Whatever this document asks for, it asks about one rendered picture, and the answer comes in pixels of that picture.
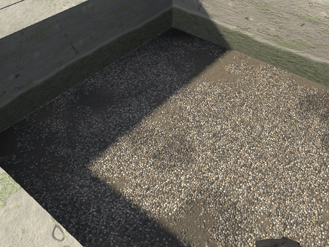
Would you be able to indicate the right robot hand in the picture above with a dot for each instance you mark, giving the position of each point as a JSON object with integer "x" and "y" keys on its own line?
{"x": 284, "y": 242}

